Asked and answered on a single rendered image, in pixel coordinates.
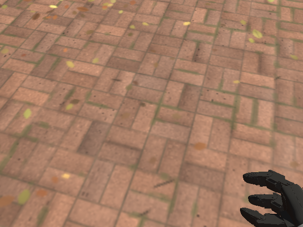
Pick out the right robot hand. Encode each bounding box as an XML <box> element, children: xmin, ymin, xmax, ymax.
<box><xmin>240</xmin><ymin>169</ymin><xmax>303</xmax><ymax>227</ymax></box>

